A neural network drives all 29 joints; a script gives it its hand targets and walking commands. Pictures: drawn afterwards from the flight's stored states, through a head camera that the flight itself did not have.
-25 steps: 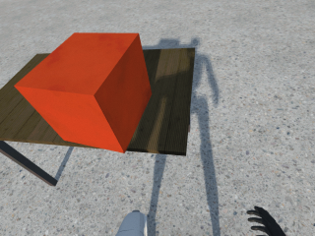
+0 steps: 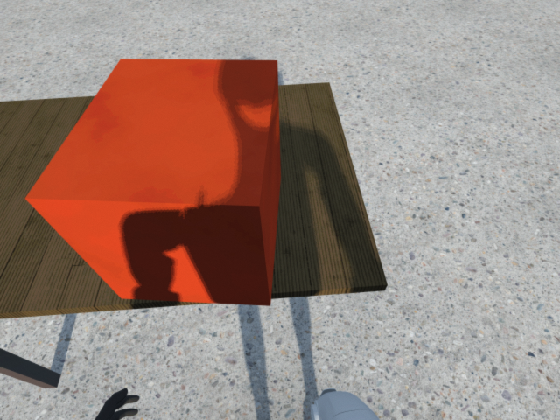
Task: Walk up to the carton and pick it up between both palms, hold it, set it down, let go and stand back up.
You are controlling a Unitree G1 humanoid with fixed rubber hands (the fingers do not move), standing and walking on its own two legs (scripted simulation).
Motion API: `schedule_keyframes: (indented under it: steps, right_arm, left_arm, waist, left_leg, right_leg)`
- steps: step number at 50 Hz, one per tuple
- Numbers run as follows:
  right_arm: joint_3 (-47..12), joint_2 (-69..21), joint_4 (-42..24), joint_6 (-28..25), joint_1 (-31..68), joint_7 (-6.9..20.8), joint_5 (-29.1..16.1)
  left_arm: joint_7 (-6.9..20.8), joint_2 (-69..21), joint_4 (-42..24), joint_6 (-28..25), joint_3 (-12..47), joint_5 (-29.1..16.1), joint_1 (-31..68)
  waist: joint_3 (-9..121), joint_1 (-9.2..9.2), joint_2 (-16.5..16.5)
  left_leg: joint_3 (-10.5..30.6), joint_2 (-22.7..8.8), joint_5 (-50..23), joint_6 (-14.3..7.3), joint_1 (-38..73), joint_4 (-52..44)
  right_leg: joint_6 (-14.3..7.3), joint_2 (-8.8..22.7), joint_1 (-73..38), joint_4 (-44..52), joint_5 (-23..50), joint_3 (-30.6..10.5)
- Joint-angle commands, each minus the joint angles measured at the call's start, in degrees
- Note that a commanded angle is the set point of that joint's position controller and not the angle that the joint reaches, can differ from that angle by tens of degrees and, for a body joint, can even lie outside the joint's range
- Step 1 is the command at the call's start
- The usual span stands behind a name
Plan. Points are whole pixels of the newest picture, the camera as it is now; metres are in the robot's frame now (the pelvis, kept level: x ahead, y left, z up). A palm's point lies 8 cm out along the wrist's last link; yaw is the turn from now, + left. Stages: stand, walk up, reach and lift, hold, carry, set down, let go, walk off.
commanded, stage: walk up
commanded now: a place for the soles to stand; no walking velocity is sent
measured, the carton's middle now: (196, 183) +0.48 +0.11 +0.06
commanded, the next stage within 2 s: none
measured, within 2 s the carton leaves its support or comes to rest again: neither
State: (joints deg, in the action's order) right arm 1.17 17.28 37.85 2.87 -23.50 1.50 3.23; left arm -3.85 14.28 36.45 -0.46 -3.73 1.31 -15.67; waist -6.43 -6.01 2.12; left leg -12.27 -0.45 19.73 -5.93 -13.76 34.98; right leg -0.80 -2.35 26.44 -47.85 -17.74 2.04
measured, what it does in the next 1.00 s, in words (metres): steps on the spot: right foot, then left foot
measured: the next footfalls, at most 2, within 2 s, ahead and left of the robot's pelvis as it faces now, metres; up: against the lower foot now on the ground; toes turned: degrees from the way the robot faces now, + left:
right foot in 0.06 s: +0.10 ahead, -0.09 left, +0.00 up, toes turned -3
left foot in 0.40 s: +0.13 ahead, +0.30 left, +0.00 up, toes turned -1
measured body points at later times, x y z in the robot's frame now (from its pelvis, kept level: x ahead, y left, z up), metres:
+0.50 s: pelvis +0.04 +0.15 -0.03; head +0.04 +0.18 +0.42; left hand +0.16 +0.43 -0.15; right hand +0.08 -0.13 -0.12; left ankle +0.09 +0.30 -0.73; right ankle +0.06 -0.03 -0.70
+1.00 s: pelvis +0.03 +0.07 -0.01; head +0.04 +0.04 +0.44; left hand +0.22 +0.30 -0.10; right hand +0.02 -0.22 -0.14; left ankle +0.08 +0.27 -0.70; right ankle +0.05 -0.04 -0.73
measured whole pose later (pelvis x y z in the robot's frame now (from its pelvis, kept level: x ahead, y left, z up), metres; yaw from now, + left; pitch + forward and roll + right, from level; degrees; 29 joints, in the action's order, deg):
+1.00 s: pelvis +0.03 +0.07 -0.01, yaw -7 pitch -4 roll +1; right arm 3.4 18.8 36.3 2.2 -26.9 -3.1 2.2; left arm 3.0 13.9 38.9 3.1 -1.2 1.1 -8.9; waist -5.4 -2.3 3.1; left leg 1.2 -8.6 29.3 0.3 -20.9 47.9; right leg -1.6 0.9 18.0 -41.6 -19.2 2.9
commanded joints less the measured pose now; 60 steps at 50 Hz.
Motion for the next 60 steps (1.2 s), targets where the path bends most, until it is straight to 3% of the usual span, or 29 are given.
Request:
schedule_keyframes:
  steps: [1,2,3,4,5,8,11,14,16,18,19,20,21,22,23,27,33,38,40,42,43,44,45,46,47,48,52,55,60]
  right_arm:
    - [1.46,8.2,-4.14,-0.04,0.6,-0.35,-0.44]
    - [0.36,5.4,-5.41,-0.27,0.16,-0.27,-0.07]
    - [0.74,6.57,-5.71,0.6,-0.58,-0.47,0.4]
    - [1.4,8.98,-5.62,2.16,0.92,-0.68,0.75]
    - [1.57,9.43,-6.19,2.96,2.97,-0.61,0.68]
    - [2.45,8.38,-5.42,2.64,4.55,-0.06,-0.37]
    - [2.18,3.06,-3.1,1.44,-1.84,1.04,-2.45]
    - [2.6,2.48,-3.98,-0.75,-3.53,1.06,-3.35]
    - [3.86,4.77,-3.5,-1.74,-6.66,-0.41,-2.72]
    - [5.27,7.55,-2.69,-2.6,-9.92,-2.31,-1.45]
    - [5.72,10.45,-3.43,-2.97,-8.93,-2.83,-0.41]
    - [5.87,14.66,-6.17,-3.25,-6.14,-3.33,0.72]
    - [5.74,15.84,-7.59,-2.98,-2.91,-3.76,-0.28]
    - [6.63,18.67,-9.3,-2.91,1.32,-4.0,-1.02]
    - [6.02,17.0,-9.04,-3.19,3.79,-3.98,-1.22]
    - [4.44,10.43,-5.57,-4.05,-1.97,-5.11,-0.1]
    - [4.99,9.53,-4.61,-5.65,-8.0,-5.62,0.14]
    - [5.92,11.72,-5.78,-4.92,-8.47,-5.06,0.99]
    - [6.36,12.98,-6.67,-4.12,-6.42,-4.78,1.19]
    - [6.21,13.75,-7.75,-3.43,-2.9,-4.44,0.89]
    - [5.61,13.55,-8.12,-3.07,-0.82,-4.24,0.3]
    - [4.33,10.32,-8.03,-2.78,-2.79,-4.03,-0.11]
    - [2.72,5.2,-8.71,-2.9,-4.68,-3.98,-0.64]
    - [1.86,2.01,-10.56,-2.59,-3.59,-4.47,-1.49]
    - [2.79,4.32,-10.04,-1.65,-1.65,-5.52,-2.08]
    - [3.36,6.01,-8.85,-1.15,-0.98,-5.96,-2.21]
    - [3.22,6.44,-4.59,-1.43,-3.76,-5.12,-2.18]
    - [2.65,5.37,-3.3,-1.32,-4.25,-4.06,-1.57]
    - [2.7,4.84,-3.39,-0.73,-0.13,-3.07,-1.23]
  left_arm:
    - [-1.03,5.93,-3.97,-2.14,-1.19,1.05,-8.39]
    - [-1.52,9.27,-3.75,-1.93,-2.18,2.14,-11.1]
    - [-2.12,11.24,-3.48,-1.13,-2.68,2.8,-11.51]
    - [-2.73,11.83,-2.25,-0.56,-3.42,2.95,-11.32]
    - [-2.94,11.81,-2.53,-0.81,-3.24,2.47,-8.96]
    - [-1.92,7.69,-4.63,-1.87,-1.31,1.82,-2.95]
    - [0.14,8.59,-4.51,-1.44,-1.44,0.64,3.14]
    - [1.58,10.63,-3.79,0.47,-1.97,-0.23,5.03]
    - [2.42,11.33,-4.59,1.74,-1.67,-0.09,6.7]
    - [3.15,8.52,-4.71,2.55,-0.12,0.19,4.71]
    - [3.53,5.66,-4.76,2.69,0.99,0.02,1.72]
    - [3.83,3.83,-5.86,2.8,1.71,-0.08,-1.55]
    - [3.32,7.11,-5.26,3.69,0.7,0.48,-3.12]
    - [3.05,8.45,-5.16,4.36,0.36,0.64,-0.82]
    - [2.9,10.06,-4.4,4.69,-0.09,1.04,2.05]
    - [4.38,10.56,-1.85,6.01,-0.27,2.24,3.01]
    - [5.8,7.93,-2.55,7.01,0.76,2.15,6.16]
    - [7.0,6.05,-4.42,6.16,0.77,0.36,11.46]
    - [7.24,6.13,-4.16,5.5,0.21,-0.12,10.71]
    - [7.32,6.71,-2.83,4.4,-0.42,-0.22,5.71]
    - [7.25,7.45,-1.15,3.62,-0.89,-0.15,0.52]
    - [6.94,9.47,0.84,2.84,-1.52,-0.03,-3.42]
    - [6.48,13.29,1.23,2.38,-2.22,0.35,-4.28]
    - [5.92,16.17,-0.39,2.18,-2.19,0.25,-1.02]
    - [5.44,16.32,-0.44,2.61,-2.36,-0.63,1.54]
    - [5.11,15.42,-0.64,2.76,-1.96,-0.92,3.12]
    - [3.89,9.06,-0.8,2.31,-0.05,0.24,2.71]
    - [3.31,7.52,-0.59,1.66,0.38,-0.07,2.93]
    - [2.06,7.49,-0.49,0.29,0.66,0.46,-0.94]
  waist:
    - [9.69,7.88,-0.14]
    - [11.57,10.09,-9.48]
    - [9.93,10.24,-11.7]
    - [8.02,10.43,-9.08]
    - [6.22,9.73,-10.71]
    - [1.56,7.57,-7.65]
    - [0.48,4.55,-12.75]
    - [1.85,4.67,-20.29]
    - [3.08,3.29,-16.06]
    - [5.26,1.79,-2.87]
    - [5.03,2.22,6.63]
    - [3.85,3.89,15.11]
    - [1.21,6.16,8.49]
    - [-0.42,6.39,11.49]
    - [-4.7,6.19,11.95]
    - [-2.51,5.28,10.37]
    - [8.64,3.92,5.86]
    - [4.6,1.24,10.47]
    - [2.15,1.72,13.53]
    - [0.82,5.04,13.78]
    - [1.47,8.21,10.46]
    - [3.36,9.56,1.89]
    - [5.53,10.35,-10.07]
    - [3.51,10.14,-18.57]
    - [1.94,11.01,-15.85]
    - [0.52,10.89,-17.09]
    - [0.8,8.23,-14.02]
    - [3.69,7.78,-9.65]
    - [2.78,8.04,-6.28]
  left_leg:
    - [9.92,-11.41,-23.26,6.23,-11.3,7.19]
    - [7.7,-7.63,-5.94,10.05,-22.84,19.4]
    - [10.26,-4.61,15.9,11.47,-28.58,29.82]
    - [14.96,-6.15,17.85,9.84,-29.27,36.71]
    - [17.19,-7.27,15.3,8.47,-29.54,39.41]
    - [16.32,-5.71,5.81,8.32,-22.91,34.43]
    - [11.96,-2.61,1.3,8.52,-9.04,24.72]
    - [8.48,-1.59,-0.79,9.66,-3.83,15.27]
    - [6.49,-0.25,-8.29,9.69,2.31,6.4]
    - [7.16,0.97,-11.36,9.47,8.87,-0.6]
    - [14.69,-3.55,-5.12,8.45,6.91,-5.4]
    - [38.1,-18.24,4.86,3.75,0.54,-14.69]
    - [45.08,-23.97,2.47,0.16,-6.42,-18.24]
    - [51.9,-27.28,6.77,-3.92,-10.12,-22.85]
    - [49.59,-25.52,6.39,-4.47,-12.93,-23.99]
    - [29.62,-17.33,-13.27,0.03,-1.58,-14.35]
    - [25.45,-15.2,-7.02,-2.59,11.92,-13.02]
    - [25.59,-17.31,0.11,-6.19,10.27,-14.18]
    - [23.33,-17.62,-0.59,-6.06,4.47,-13.72]
    - [20.48,-17.43,-3.82,-4.37,-5.98,-11.06]
    - [18.12,-16.33,-5.9,-2.47,-12.01,-6.58]
    - [13.98,-12.88,-4.99,0.09,-16.12,1.79]
    - [8.98,-7.64,1.87,3.6,-20.04,11.14]
    - [7.19,-2.14,17.6,6.61,-24.26,17.4]
    - [11.84,-3.62,19.34,5.24,-19.1,21.16]
    - [13.69,-3.93,17.7,4.97,-17.77,23.3]
    - [15.63,-3.5,6.17,6.91,-18.29,23.11]
    - [15.77,-2.54,2.1,7.91,-15.51,23.05]
    - [17.87,-2.28,1.05,7.91,-16.1,17.4]
  right_leg:
    - [-4.53,6.82,-28.15,19.69,8.99,-8.93]
    - [-10.68,17.94,-36.56,20.55,9.3,-27.71]
    - [-17.47,27.52,-34.72,22.38,11.73,-41.42]
    - [-21.21,30.93,-29.51,23.94,6.02,-43.04]
    - [-21.22,30.91,-24.87,25.72,4.6,-42.67]
    - [-13.48,18.49,-14.12,27.06,9.25,-23.04]
    - [-8.24,8.59,0.65,27.59,2.52,-6.79]
    - [-8.09,5.95,3.41,23.1,-12.75,-4.35]
    - [-7.79,6.88,5.54,15.05,-17.27,-4.23]
    - [-5.47,4.54,6.91,1.13,-15.59,-4.13]
    - [-3.65,1.97,7.38,-7.67,-14.71,-3.42]
    - [-0.13,1.05,10.31,-16.59,-19.77,-5.11]
    - [0.66,4.6,6.76,-18.62,-16.88,-10.75]
    - [1.28,5.74,7.8,-20.67,-16.56,-9.95]
    - [1.87,7.27,8.6,-22.07,-13.46,-10.97]
    - [3.42,6.3,8.75,-24.35,-5.57,-10.44]
    - [3.95,4.29,10.59,-22.71,-0.91,-7.76]
    - [3.76,5.91,8.74,-5.39,-11.19,-4.38]
    - [2.61,6.33,2.35,1.81,-13.34,-3.13]
    - [0.91,5.63,-10.15,10.55,-5.17,-1.39]
    - [0.06,4.46,-19.43,17.44,4.14,-0.14]
    - [-0.14,3.8,-26.67,20.85,8.69,-1.37]
    - [-2.14,9.64,-28.59,23.36,7.91,-10.84]
    - [-6.89,19.39,-21.05,28.12,5.95,-25.44]
    - [-10.56,20.95,-11.02,30.94,-6.43,-25.24]
    - [-11.0,20.41,-7.29,32.88,-12.72,-24.9]
    - [-5.75,14.3,-15.03,27.87,10.81,-12.43]
    - [-5.94,15.68,-15.94,29.71,9.0,-13.01]
    - [-2.66,18.47,-18.93,32.12,6.16,-15.07]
